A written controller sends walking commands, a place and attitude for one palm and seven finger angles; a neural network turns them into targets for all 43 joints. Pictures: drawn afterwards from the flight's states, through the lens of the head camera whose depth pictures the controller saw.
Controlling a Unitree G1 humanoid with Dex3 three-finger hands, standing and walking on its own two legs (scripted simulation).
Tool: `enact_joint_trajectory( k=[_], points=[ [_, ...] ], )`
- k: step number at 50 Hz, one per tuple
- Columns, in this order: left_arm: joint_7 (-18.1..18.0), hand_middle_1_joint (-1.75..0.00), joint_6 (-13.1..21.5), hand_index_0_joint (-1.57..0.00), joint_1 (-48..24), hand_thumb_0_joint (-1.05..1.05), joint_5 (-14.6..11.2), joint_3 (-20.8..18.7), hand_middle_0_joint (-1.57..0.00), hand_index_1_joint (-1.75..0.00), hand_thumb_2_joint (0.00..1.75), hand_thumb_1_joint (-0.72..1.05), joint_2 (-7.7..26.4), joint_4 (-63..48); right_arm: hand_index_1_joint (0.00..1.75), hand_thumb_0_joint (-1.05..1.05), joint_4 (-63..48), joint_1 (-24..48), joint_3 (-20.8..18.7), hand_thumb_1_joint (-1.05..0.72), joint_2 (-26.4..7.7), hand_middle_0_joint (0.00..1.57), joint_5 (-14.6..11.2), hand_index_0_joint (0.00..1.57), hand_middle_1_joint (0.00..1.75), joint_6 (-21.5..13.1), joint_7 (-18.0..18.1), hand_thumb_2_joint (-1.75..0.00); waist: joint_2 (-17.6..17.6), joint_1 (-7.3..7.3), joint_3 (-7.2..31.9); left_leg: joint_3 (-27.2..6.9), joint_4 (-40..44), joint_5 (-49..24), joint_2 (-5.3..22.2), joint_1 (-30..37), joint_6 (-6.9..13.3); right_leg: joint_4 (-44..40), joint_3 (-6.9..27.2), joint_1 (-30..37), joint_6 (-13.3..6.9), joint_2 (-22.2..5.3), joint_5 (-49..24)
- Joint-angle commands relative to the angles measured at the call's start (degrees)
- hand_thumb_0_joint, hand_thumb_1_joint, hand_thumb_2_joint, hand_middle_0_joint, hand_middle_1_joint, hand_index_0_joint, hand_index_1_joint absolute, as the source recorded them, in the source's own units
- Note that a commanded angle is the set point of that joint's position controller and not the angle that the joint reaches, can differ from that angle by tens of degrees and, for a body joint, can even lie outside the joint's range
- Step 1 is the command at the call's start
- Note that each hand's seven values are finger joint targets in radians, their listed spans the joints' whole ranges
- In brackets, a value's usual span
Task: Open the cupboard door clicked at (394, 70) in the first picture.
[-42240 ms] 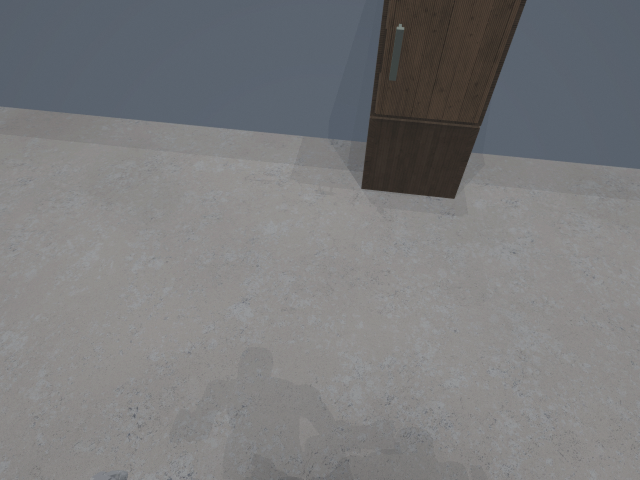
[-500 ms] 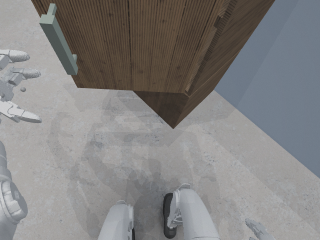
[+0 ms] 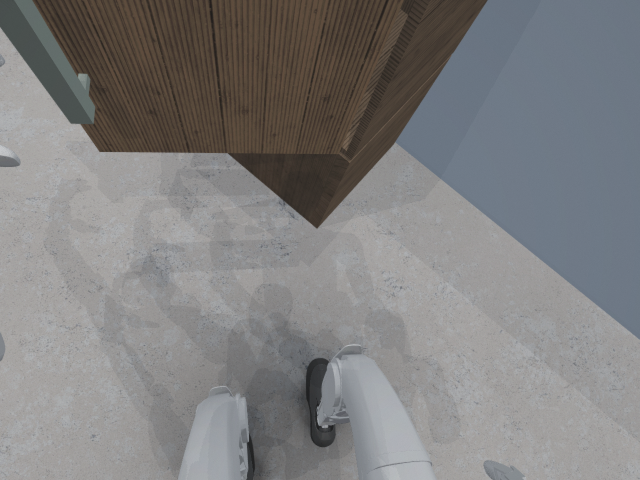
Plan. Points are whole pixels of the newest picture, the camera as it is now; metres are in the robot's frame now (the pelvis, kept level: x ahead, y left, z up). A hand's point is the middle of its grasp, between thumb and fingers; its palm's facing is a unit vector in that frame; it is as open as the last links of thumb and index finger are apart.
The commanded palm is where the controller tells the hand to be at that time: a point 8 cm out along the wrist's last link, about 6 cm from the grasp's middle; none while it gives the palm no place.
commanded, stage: move the hooked fingers beside the handle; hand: left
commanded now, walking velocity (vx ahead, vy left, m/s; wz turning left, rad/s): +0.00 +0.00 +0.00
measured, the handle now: (51, 46) +0.59 +0.24 +0.04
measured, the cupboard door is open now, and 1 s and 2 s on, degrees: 45 45 45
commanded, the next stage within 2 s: slide the fingers in behind the handle in 0.90 s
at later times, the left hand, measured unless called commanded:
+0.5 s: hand out of the picture +0.53 +0.31 +0.05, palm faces +0.01 -1.00 -0.02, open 14.0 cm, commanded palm +0.52 +0.33 +0.05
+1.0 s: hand out of the picture +0.53 +0.30 +0.05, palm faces -0.01 -1.00 -0.03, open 14.0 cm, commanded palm +0.52 +0.32 +0.05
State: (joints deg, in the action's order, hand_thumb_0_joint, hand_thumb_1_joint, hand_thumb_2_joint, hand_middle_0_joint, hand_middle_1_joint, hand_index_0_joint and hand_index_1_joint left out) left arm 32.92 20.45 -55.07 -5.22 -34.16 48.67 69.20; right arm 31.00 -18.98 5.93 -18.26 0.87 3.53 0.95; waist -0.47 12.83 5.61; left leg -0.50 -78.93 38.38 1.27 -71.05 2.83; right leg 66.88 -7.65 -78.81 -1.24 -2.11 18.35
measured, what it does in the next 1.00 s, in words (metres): stands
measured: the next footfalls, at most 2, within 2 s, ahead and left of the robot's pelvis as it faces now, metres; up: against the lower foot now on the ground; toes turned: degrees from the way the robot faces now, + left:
none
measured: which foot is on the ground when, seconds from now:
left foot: down 0.00-1.00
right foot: down 0.00-1.00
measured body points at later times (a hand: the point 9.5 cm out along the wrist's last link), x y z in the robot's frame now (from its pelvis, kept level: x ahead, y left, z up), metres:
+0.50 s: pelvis +0.01 +0.01 +0.01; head +0.22 +0.06 +0.40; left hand +0.53 +0.37 +0.05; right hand +0.02 -0.26 -0.08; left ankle -0.02 +0.08 -0.60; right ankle +0.11 -0.12 -0.60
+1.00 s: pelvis +0.02 +0.01 +0.01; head +0.22 +0.06 +0.41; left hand +0.53 +0.36 +0.05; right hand +0.05 -0.26 -0.08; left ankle -0.02 +0.08 -0.60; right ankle +0.11 -0.12 -0.60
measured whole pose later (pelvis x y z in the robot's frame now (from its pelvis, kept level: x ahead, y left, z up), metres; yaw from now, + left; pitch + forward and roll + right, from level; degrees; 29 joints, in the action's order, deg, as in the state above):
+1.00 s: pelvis +0.02 +0.01 +0.01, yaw -1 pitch +31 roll -7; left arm 32.0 19.6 -50.7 -5.9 -34.1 46.2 63.8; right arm 30.1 -18.9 5.6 -16.4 1.0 6.9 -0.5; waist -0.8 12.3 6.0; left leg -1.4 -76.6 39.4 1.7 -68.5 3.1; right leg 64.0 -8.1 -75.9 -0.4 -1.2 19.2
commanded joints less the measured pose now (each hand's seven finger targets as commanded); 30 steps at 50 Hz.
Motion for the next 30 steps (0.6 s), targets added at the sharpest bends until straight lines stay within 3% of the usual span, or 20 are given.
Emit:
enact_joint_trajectory(
  k=[1,5,8,9,10,12,17,19,20,26,27,28,30],
  points=[
    [-0.3,-1.2,2.5,-0.3,-22.0,0.0,-0.6,-2.0,-0.3,-1.2,0.3,-0.5,20.8,-9.9,0.3,0.0,-2.0,-11.5,-4.3,-0.9,-12.3,0.2,0.1,0.2,0.3,0.2,0.6,-0.9,-14.8,0.44,33.5,-4.9,11.0,-33.4,0.0,13.2,-2.3,-2.5,4.7,26.2,-0.2,3.3,-8.4],
    [-1.0,-1.2,1.7,-0.3,-26.8,0.0,1.1,-2.3,-0.3,-1.2,0.3,-0.5,24.5,-9.1,0.3,0.0,-2.1,-12.0,-3.5,-0.9,-12.6,0.2,0.4,0.2,0.3,1.1,0.7,-0.9,-16.1,1.71,32.8,-5.1,10.3,-31.8,0.1,11.0,-1.9,-1.9,4.6,25.5,-0.3,3.4,-8.0],
    [-0.7,-1.2,1.5,-0.3,-20.7,0.0,1.0,-4.5,-0.3,-1.2,0.3,-0.5,26.1,-9.9,0.3,0.0,-3.6,-12.8,-3.8,-0.9,-12.6,0.2,0.5,0.2,0.3,1.6,0.2,-0.9,-16.5,-0.33,36.8,-5.6,10.4,-37.2,0.2,13.1,-2.3,-1.2,4.3,28.1,-0.7,3.5,-11.1],
    [-0.2,-1.2,1.3,-0.3,-20.2,0.0,0.9,-3.4,-0.3,-1.2,0.3,-0.5,24.4,-10.9,0.3,0.0,-3.2,-13.0,-3.8,-0.9,-12.5,0.2,0.5,0.2,0.3,2.0,-0.1,-0.9,-18.5,-0.3,37.2,-5.9,10.7,-39.8,0.8,16.0,-2.8,-1.6,4.0,26.5,-0.5,3.5,-11.1],
    [-0.2,-1.2,1.2,-0.3,-19.3,0.0,0.6,-4.5,-0.3,-1.2,0.3,-0.5,25.0,-12.1,0.3,0.0,-3.4,-13.0,-4.1,-0.9,-12.5,0.2,0.6,0.2,0.3,2.3,-0.2,-0.9,-19.0,-0.69,37.0,-5.9,10.7,-41.0,1.0,17.0,-3.0,-1.8,3.9,25.7,-0.4,3.5,-10.9],
    [0.0,-1.2,0.8,-0.3,-18.9,0.0,-0.4,-5.1,-0.3,-1.2,0.3,-0.5,24.6,-12.5,0.3,0.0,-3.5,-12.7,-4.1,-0.9,-12.4,0.2,0.5,0.2,0.3,2.7,-0.5,-0.9,-15.6,-0.25,36.5,-5.5,10.4,-38.8,1.0,14.8,-2.2,-2.1,4.2,27.5,-0.2,3.8,-11.3],
    [-0.5,-1.2,1.5,-0.3,-18.2,0.0,-1.3,-6.6,-0.3,-1.2,0.3,-0.5,24.7,-18.6,0.3,0.0,-3.1,-13.3,-4.8,-0.9,-12.1,0.2,0.5,0.2,0.3,3.0,-1.0,-0.9,-18.7,-1.13,38.8,-6.3,11.3,-43.4,1.4,19.8,-3.0,-2.7,3.8,27.3,-0.3,3.9,-11.8],
    [-0.5,-1.2,1.5,-0.3,-16.4,0.0,-1.6,-6.3,-0.3,-1.2,0.3,-0.5,23.5,-19.7,0.3,0.0,-2.8,-13.3,-5.0,-0.9,-11.9,0.2,0.4,0.2,0.3,2.9,-1.2,-0.9,-19.2,-1.25,38.1,-6.5,11.6,-46.2,1.6,22.2,-3.4,-3.3,3.8,26.5,-0.4,4.1,-12.4],
    [-0.4,-1.2,1.4,-0.3,-16.3,0.0,-1.8,-4.7,-0.3,-1.2,0.3,-0.5,21.2,-19.5,0.3,0.0,-2.7,-13.0,-5.0,-0.9,-11.7,0.2,0.3,0.2,0.3,2.9,-1.3,-0.9,-20.4,-1.04,37.0,-6.6,11.8,-46.2,1.6,22.7,-3.6,-3.5,3.6,25.1,-0.4,4.1,-11.6],
    [-0.7,-1.2,1.2,-0.3,-17.4,0.0,-1.6,-1.0,-0.3,-1.2,0.3,-0.5,16.5,-16.6,0.3,0.0,-1.4,-13.0,-5.1,-0.9,-11.3,0.2,0.3,0.2,0.3,3.0,-0.8,-0.9,-18.3,0.38,31.7,-6.8,12.8,-45.1,1.7,23.0,-3.9,-4.6,2.9,23.1,-0.2,4.2,-9.9],
    [-0.9,-1.2,1.5,-0.3,-17.6,0.0,-1.6,-1.0,-0.3,-1.2,0.3,-0.5,16.5,-16.9,0.3,0.0,-1.4,-13.0,-5.1,-0.9,-11.3,0.2,0.4,0.2,0.3,3.0,-0.7,-0.9,-18.1,0.21,32.0,-7.0,12.8,-45.3,1.6,23.3,-4.0,-4.6,2.9,23.1,-0.3,4.1,-9.8],
    [-0.9,-1.2,2.0,-0.3,-18.0,0.0,-1.8,0.4,-0.3,-1.2,0.3,-0.5,14.8,-19.1,0.3,0.0,-1.7,-12.8,-5.3,-0.9,-11.0,0.2,0.4,0.2,0.3,2.8,-0.7,-0.9,-20.8,0.1,33.1,-7.3,12.9,-48.3,1.7,26.0,-4.5,-4.4,2.8,22.3,-0.6,4.1,-10.6],
    [-1.1,-1.2,2.0,-0.3,-15.5,0.0,-2.3,-0.5,-0.3,-1.2,0.3,-0.5,14.7,-17.4,0.3,0.0,-1.4,-12.9,-5.5,-0.9,-11.1,0.2,0.5,0.2,0.3,3.0,-0.8,-0.9,-18.6,-0.21,33.4,-7.3,12.7,-49.7,1.8,26.4,-4.7,-4.7,2.7,22.9,-0.5,4.2,-11.4]
  ],
)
